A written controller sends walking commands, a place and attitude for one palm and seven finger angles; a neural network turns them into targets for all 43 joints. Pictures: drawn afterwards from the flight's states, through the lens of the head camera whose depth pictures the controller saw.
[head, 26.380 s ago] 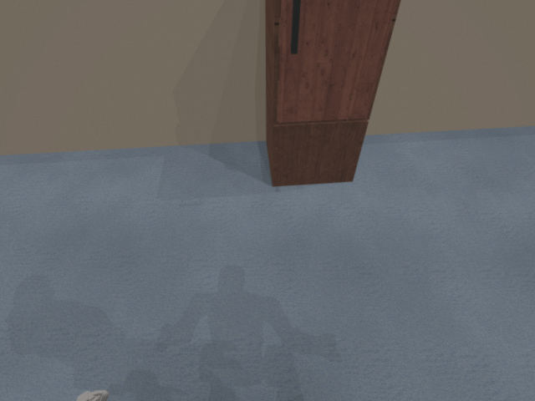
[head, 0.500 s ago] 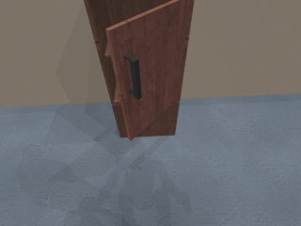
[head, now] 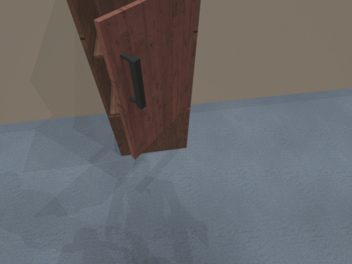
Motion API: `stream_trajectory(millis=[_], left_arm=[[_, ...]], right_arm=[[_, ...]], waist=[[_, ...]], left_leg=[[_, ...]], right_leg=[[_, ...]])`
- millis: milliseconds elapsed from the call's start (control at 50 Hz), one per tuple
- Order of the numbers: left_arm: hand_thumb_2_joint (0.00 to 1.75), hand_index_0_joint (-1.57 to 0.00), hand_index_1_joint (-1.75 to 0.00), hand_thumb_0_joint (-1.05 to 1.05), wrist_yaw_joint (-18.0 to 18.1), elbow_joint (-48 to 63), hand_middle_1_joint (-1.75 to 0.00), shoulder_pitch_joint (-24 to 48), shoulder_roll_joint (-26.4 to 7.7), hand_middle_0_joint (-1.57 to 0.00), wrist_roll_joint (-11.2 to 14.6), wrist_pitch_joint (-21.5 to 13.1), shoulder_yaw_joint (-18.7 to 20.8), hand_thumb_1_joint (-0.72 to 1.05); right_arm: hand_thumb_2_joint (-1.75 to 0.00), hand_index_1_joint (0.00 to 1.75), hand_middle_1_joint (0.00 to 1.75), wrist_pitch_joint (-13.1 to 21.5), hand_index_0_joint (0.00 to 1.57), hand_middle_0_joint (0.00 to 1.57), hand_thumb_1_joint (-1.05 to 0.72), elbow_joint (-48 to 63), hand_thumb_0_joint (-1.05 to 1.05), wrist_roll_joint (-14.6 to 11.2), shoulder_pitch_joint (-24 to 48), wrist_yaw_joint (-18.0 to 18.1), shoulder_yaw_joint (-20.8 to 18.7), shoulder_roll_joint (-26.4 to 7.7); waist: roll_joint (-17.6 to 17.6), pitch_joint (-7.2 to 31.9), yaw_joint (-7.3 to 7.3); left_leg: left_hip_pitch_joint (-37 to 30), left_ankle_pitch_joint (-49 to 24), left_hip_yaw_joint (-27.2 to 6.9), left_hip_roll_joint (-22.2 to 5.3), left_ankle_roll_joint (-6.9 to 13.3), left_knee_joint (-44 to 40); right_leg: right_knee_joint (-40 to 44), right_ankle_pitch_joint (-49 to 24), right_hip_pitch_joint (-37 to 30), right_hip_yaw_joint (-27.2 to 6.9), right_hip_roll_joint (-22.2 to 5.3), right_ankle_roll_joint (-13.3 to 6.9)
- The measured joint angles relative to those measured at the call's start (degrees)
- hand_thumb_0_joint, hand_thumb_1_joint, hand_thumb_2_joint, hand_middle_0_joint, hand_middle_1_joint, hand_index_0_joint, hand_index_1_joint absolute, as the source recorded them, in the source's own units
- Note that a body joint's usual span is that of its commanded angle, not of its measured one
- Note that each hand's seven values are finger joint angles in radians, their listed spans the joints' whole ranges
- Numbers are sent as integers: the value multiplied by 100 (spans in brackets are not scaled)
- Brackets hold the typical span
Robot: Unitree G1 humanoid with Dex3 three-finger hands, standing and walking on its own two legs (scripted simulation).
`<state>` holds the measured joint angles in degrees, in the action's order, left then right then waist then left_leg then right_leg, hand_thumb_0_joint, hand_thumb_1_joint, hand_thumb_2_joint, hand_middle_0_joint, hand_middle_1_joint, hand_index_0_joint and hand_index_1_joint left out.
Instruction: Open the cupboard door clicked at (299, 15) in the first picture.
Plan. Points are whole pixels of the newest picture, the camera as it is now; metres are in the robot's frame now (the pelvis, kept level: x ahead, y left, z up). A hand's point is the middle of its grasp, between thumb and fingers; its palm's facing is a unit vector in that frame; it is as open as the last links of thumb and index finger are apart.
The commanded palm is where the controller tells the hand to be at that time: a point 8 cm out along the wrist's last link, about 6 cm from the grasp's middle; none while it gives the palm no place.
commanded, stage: walk to a spot facing it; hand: left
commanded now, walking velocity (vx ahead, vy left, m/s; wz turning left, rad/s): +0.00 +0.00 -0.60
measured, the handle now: (133, 82) +0.57 +0.16 +0.07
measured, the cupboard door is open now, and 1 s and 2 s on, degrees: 44 44 44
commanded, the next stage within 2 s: none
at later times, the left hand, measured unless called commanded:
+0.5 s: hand out of the picture +0.11 +0.15 -0.17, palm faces -0.27 -0.92 -0.28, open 7.4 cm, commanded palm none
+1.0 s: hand (153, 245) +0.19 +0.08 -0.17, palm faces -0.56 -0.78 -0.26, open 7.4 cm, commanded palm none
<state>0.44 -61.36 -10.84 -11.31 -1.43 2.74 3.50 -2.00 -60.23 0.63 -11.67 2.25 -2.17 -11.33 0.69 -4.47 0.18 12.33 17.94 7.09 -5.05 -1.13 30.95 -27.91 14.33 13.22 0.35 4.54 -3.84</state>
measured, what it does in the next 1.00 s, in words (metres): steps on the spot, turning right: right foot, then left foot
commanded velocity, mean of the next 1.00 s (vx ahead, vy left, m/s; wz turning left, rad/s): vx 0.02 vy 0.00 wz -0.60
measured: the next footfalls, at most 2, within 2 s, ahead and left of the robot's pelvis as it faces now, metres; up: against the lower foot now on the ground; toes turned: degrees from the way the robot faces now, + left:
right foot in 0.34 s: +0.01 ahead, -0.15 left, +0.00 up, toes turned -15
left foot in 0.66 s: +0.08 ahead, +0.08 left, +0.00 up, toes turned -22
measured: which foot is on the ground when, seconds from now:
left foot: down 0.00-0.32, up 0.34-0.64, down 0.66-0.96, up 0.98-1.00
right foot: down 0.00-0.02, up 0.04-0.32, down 0.34-0.66, up 0.68-0.96, down 0.98-1.00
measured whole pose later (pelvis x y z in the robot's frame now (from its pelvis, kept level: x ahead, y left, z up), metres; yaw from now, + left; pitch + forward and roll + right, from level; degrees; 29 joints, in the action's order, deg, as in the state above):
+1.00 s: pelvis -0.01 -0.05 -0.01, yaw -36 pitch +2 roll +0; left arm -2.2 -51.4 -8.4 -15.0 -1.6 1.8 4.1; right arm -1.7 -52.0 1.0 -13.4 1.1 -2.7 -14.2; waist 0.9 -5.7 0.0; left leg 18.4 27.5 7.5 -9.0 -4.1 44.7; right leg -35.7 16.6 18.7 2.6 -0.7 -1.1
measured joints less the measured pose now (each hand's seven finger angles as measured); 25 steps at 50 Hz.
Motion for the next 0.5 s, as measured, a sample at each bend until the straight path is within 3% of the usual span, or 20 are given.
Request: stream_trajectory(millis=[40, 100, 160, 200, 280, 320, 340, 380, 420, 500], left_arm=[[90, -20, -30, 0, -29, 66, -30, -11, -14, -20, 11, 52, 30, 91], [90, -20, -30, 0, -98, 193, -30, 56, -21, -20, -3, 147, 86, 91], [90, -20, -30, 0, -159, 349, -30, 171, -61, -20, -6, 154, 163, 91], [90, -20, -30, 0, -184, 452, -30, 233, -72, -20, -6, 152, 180, 91], [90, -20, -30, 0, -222, 586, -30, 291, -89, -20, -15, 102, 161, 91], [90, -20, -30, 0, -240, 646, -30, 268, -135, -20, -23, 37, 148, 91], [90, -20, -30, 0, -228, 688, -30, 230, -198, -20, -41, -31, 148, 91], [90, -20, -30, 0, -139, 677, -30, 279, -135, -20, -28, -107, 132, 91], [90, -20, -30, 0, -62, 710, -30, 253, -85, -20, -31, -114, 113, 91], [90, -20, -30, 0, 1, 710, -30, 120, -80, -20, -51, -64, 94, 91]], right_arm=[[-90, 30, 30, 40, 20, 20, -91, 48, 0, 27, -93, 5, 1, 69], [-90, 30, 30, 135, 21, 20, -91, 135, 0, 91, -243, 37, 13, 106], [-90, 30, 30, 155, 21, 21, -91, 139, 0, 128, -337, 42, 24, 138], [-90, 30, 30, 147, 21, 21, -91, 134, 0, 145, -343, 27, 15, 132], [-90, 30, 30, 130, 21, 21, -90, 198, 0, 152, -277, -40, -37, 62], [-90, 30, 30, 112, 21, 21, -90, 271, 0, 121, -277, -75, -69, 17], [-90, 30, 30, 78, 21, 21, -90, 325, 0, 90, -284, -97, -81, 14], [-90, 30, 30, -46, 21, 21, -90, 371, 0, 37, -70, -103, -121, -130], [-90, 30, 30, -109, 21, 21, -91, 435, 1, 15, 189, -80, -151, -220], [-90, 30, 30, -61, 20, 20, -91, 682, 1, -12, 556, -73, -151, -222]], waist=[[-138, 6, -13], [-142, -40, 0], [-136, -127, -27], [-91, -177, -48], [71, -251, -23], [111, -228, -5], [19, -163, -13], [170, -270, -36], [213, -361, -45], [42, -333, -80]], left_leg=[[-21, -32, 165, 51, 46, -84], [-36, -81, 352, 6, 117, -184], [-115, -173, 495, -63, 93, -336], [-143, -191, 600, -152, 43, -367], [-107, -48, 826, -428, -105, -116], [19, 163, 914, -581, -216, 278], [218, 444, 877, -551, -248, 724], [711, 1139, 251, -445, -249, 1935], [1125, 1205, -195, -221, -259, 2848], [1404, 943, -418, 67, -296, 2937]], right_leg=[[-258, 28, 188, -137, -50, 74], [-2054, 988, 866, -128, -107, 263], [-3053, 1108, 1240, -24, -333, 423], [-2962, 1094, 1260, 67, -497, 486], [-1880, 979, 917, 274, -660, 471], [-1030, 326, 572, 349, -675, 387], [-744, 200, 481, 249, -718, 285], [-992, 490, 626, 170, -562, 238], [-942, 450, 641, 43, -444, 237], [-570, 134, 584, -301, -315, 239]])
